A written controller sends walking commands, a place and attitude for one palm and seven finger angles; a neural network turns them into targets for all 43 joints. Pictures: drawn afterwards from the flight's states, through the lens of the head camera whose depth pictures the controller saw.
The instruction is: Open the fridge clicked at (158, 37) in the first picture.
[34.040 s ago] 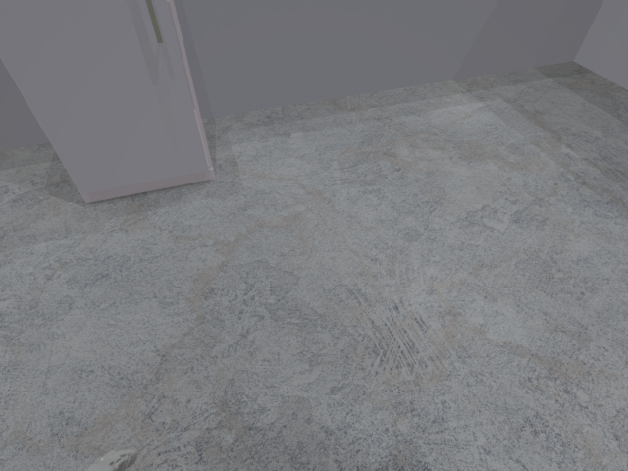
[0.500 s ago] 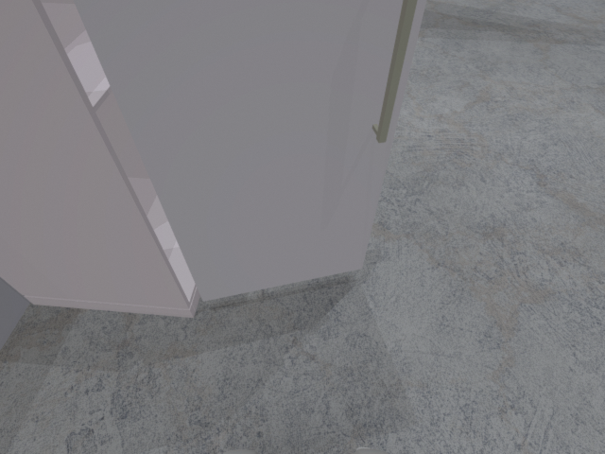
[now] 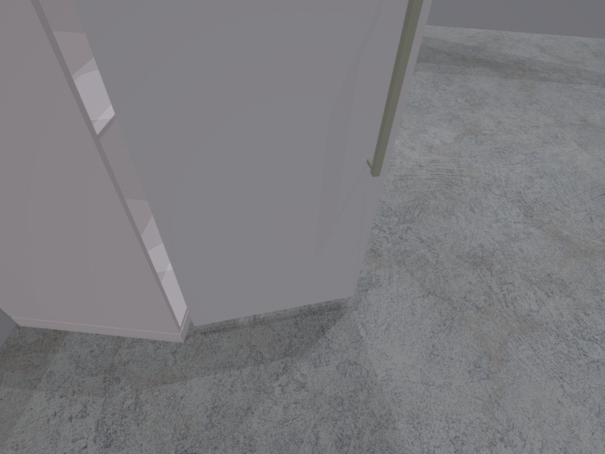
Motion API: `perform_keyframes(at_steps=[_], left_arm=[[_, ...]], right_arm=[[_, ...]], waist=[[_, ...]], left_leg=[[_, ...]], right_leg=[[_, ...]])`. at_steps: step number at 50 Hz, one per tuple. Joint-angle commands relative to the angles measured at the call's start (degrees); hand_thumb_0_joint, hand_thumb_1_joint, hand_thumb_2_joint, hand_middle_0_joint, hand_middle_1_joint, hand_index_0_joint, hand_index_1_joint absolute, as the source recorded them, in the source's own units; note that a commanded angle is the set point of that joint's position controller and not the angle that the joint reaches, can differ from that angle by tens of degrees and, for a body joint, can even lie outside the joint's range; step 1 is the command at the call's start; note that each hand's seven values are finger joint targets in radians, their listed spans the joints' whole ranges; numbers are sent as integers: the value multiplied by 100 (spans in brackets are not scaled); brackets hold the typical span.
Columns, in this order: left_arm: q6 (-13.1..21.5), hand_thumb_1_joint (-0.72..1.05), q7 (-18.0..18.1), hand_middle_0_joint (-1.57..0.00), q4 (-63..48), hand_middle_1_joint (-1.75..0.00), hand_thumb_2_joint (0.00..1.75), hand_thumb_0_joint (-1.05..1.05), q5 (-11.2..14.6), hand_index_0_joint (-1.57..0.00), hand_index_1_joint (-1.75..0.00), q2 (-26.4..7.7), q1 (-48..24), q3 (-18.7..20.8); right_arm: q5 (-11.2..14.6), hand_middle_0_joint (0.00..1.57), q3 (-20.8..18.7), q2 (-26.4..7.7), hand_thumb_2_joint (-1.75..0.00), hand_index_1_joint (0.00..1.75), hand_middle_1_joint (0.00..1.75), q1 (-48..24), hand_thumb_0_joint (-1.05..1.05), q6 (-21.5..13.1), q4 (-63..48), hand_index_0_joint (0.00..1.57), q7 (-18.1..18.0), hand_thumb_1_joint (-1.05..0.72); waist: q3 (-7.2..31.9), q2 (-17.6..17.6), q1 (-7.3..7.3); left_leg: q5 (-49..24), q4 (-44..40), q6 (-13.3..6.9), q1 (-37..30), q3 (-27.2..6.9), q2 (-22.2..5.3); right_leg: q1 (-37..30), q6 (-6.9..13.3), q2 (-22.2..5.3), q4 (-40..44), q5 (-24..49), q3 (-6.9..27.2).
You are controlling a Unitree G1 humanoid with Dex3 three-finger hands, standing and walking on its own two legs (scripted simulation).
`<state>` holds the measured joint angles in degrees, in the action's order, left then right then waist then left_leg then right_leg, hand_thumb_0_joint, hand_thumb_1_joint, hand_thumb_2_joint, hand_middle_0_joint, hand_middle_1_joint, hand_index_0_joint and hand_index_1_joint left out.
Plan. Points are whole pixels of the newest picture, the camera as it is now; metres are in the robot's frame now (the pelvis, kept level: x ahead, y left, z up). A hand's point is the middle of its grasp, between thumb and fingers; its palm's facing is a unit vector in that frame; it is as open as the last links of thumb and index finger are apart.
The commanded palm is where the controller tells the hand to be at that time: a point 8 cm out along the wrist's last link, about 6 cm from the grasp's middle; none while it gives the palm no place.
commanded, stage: let the arm hang, fingers relaxed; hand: right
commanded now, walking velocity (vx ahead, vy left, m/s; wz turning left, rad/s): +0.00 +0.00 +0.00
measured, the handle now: (394, 69) +0.74 -0.12 +0.18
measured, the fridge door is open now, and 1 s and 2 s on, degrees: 71 71 71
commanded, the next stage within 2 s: look to check the result in 0.26 s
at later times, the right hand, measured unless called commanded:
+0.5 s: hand out of the picture +0.00 -0.16 -0.17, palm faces +0.01 +0.98 -0.19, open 7.4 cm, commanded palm none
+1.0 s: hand out of the picture +0.01 -0.16 -0.17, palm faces +0.01 +0.98 -0.19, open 7.4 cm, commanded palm none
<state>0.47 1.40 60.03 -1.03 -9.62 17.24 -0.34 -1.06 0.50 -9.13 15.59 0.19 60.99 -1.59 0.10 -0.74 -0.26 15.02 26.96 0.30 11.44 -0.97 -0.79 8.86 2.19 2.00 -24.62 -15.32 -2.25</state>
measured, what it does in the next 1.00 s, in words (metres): stands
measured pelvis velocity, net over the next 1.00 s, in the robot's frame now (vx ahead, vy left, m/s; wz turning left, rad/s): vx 0.01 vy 0.01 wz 0.00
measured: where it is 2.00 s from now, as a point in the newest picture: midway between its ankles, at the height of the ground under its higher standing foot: outside the picture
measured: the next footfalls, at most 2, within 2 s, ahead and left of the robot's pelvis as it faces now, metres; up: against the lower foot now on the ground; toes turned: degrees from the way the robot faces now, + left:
none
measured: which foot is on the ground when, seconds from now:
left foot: down 0.00-1.00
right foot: down 0.00-1.00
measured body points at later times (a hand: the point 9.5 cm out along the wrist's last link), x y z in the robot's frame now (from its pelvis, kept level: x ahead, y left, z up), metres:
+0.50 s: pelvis +0.01 +0.01 +0.00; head +0.02 +0.02 +0.45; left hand -0.01 +0.23 -0.16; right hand +0.00 -0.21 -0.16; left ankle -0.01 +0.12 -0.74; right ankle -0.02 -0.10 -0.74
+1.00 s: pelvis +0.01 +0.01 +0.00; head +0.03 +0.01 +0.45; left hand +0.00 +0.22 -0.16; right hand +0.01 -0.22 -0.16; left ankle -0.01 +0.12 -0.74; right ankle -0.02 -0.10 -0.74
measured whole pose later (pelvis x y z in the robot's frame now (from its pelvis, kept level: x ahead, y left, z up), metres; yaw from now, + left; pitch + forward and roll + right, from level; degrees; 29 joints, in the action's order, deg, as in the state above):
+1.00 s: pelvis +0.01 +0.01 +0.00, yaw +0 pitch +0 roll +0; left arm 0.5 1.9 63.5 -0.9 -7.9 16.7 -0.2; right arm -0.8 0.0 -8.7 15.4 -0.4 63.6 -1.6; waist -2.3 0.1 -0.5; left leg 14.2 24.3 -0.3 9.9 -0.8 0.1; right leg 7.7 1.5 1.1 -22.7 -15.0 -2.1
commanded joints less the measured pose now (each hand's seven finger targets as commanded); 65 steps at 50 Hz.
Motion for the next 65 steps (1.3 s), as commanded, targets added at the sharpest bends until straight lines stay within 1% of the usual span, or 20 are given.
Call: perform_keyframes(at_steps=[1,2,8,14,18,21,26,30,39,40,43,47,50,53,56,58,62,63,64,65], left_arm=[[54,90,50,-20,-29,-30,90,0,-28,-20,-30,-437,431,110],[56,90,53,-20,-25,-30,90,0,-23,-20,-30,-440,414,102],[47,90,69,-20,43,-30,90,0,-3,-20,-30,-440,392,117],[51,90,87,-20,141,-30,90,0,0,-20,-30,-406,426,113],[37,90,91,-20,195,-30,90,0,12,-20,-30,-375,428,113],[23,90,92,-20,228,-30,90,0,3,-20,-30,-349,444,104],[21,90,95,-20,262,-30,90,0,-3,-20,-30,-321,477,108],[41,90,109,-20,260,-30,90,0,-3,-20,-30,-331,492,108],[30,90,105,-20,264,-30,90,0,2,-20,-30,-341,439,114],[38,90,105,-20,258,-30,90,0,-2,-20,-30,-348,460,118],[41,90,108,-20,245,-30,90,0,9,-20,-30,-381,432,125],[45,90,108,-20,250,-30,90,0,1,-20,-30,-395,400,128],[57,90,108,-20,255,-30,90,0,1,-20,-30,-401,401,129],[46,90,105,-20,234,-30,90,0,13,-20,-30,-422,339,141],[46,90,107,-20,254,-30,90,0,0,-20,-30,-433,339,138],[54,90,107,-20,242,-30,90,0,14,-20,-30,-445,332,146],[57,90,114,-20,256,-30,90,0,3,-20,-30,-483,284,142],[55,90,111,-20,255,-30,90,0,11,-20,-30,-484,297,140],[53,90,109,-20,263,-30,90,0,9,-20,-30,-474,276,142],[49,90,108,-20,264,-30,90,0,6,-20,-30,-483,266,141]], right_arm=[[14,20,-127,-622,-90,30,30,328,0,-125,-71,20,-39,-90],[17,20,-125,-636,-90,30,30,311,0,-127,-56,20,-37,-90],[23,20,-120,-639,-90,30,30,308,0,-153,5,20,-43,-90],[32,20,-134,-620,-90,30,30,319,0,-167,60,20,-56,-90],[32,20,-125,-598,-90,30,30,386,0,-167,112,20,-68,-90],[38,20,-120,-575,-90,30,30,387,0,-159,135,20,-67,-90],[39,20,-121,-540,-90,30,30,389,0,-152,158,20,-68,-90],[38,20,-135,-519,-90,30,30,413,0,-156,165,20,-69,-90],[36,20,-133,-521,-90,30,30,396,0,-141,164,20,-64,-90],[35,20,-139,-532,-90,30,30,394,0,-148,157,20,-62,-90],[32,20,-143,-546,-90,30,30,380,0,-156,140,20,-65,-90],[39,20,-144,-554,-90,30,30,325,0,-151,134,20,-60,-90],[37,20,-159,-583,-90,30,30,340,0,-161,135,20,-59,-90],[31,20,-149,-607,-90,30,30,353,0,-166,129,20,-63,-90],[39,20,-151,-605,-90,30,30,303,0,-161,127,20,-60,-90],[32,20,-159,-634,-90,30,30,326,0,-174,115,20,-63,-90],[38,20,-156,-626,-90,30,30,258,0,-156,124,20,-55,-90],[32,20,-158,-656,-90,30,30,281,0,-160,121,20,-59,-90],[36,20,-159,-650,-90,30,30,256,0,-158,132,20,-57,-90],[35,20,-155,-639,-90,30,30,242,0,-152,122,20,-55,-90]], waist=[[-490,31,-14],[-470,-31,-18],[-375,150,-18],[-228,132,-33],[-275,169,-15],[-412,148,-29],[-392,86,-33],[-310,28,-33],[-507,55,-27],[-394,35,-33],[-342,98,-28],[-423,77,-35],[-248,22,-28],[-348,146,-15],[-334,80,-37],[-232,87,-29],[-340,-43,-39],[-298,3,-30],[-355,92,-34],[-444,55,-33]], left_leg=[[-767,-453,-342,94,-411,-401],[-835,-446,-336,62,-396,-407],[-1148,-485,-335,-19,-415,-424],[-1392,-489,-346,-158,-408,-454],[-1371,-552,-343,-135,-397,-451],[-1153,-623,-340,-90,-415,-454],[-1001,-638,-340,-69,-407,-421],[-1196,-581,-339,-110,-384,-415],[-947,-642,-316,-10,-368,-403],[-1034,-623,-319,-74,-386,-401],[-1124,-604,-313,-91,-362,-398],[-1131,-590,-305,-71,-371,-399],[-1324,-553,-303,-167,-353,-423],[-1343,-594,-304,-120,-345,-432],[-1301,-587,-304,-136,-360,-427],[-1474,-568,-308,-185,-355,-434],[-1392,-564,-293,-128,-346,-420],[-1395,-573,-299,-156,-336,-422],[-1325,-588,-293,-131,-344,-431],[-1266,-606,-288,-107,-348,-423]], right_leg=[[284,116,-650,594,797,539],[274,105,-652,583,856,537],[159,80,-657,490,1051,482],[45,55,-674,475,1214,447],[13,49,-670,462,1159,428],[91,35,-662,515,978,425],[76,39,-671,530,938,451],[-6,49,-700,521,1137,443],[77,51,-704,575,962,465],[35,57,-706,564,1047,470],[-2,58,-708,530,1118,475],[22,59,-715,583,1141,492],[-74,63,-717,535,1314,465],[-47,59,-709,524,1262,458],[-58,57,-716,564,1254,481],[-128,57,-716,510,1388,465],[-123,55,-738,572,1414,463],[-130,61,-737,546,1429,471],[-103,59,-743,587,1333,476],[-53,57,-739,612,1270,478]])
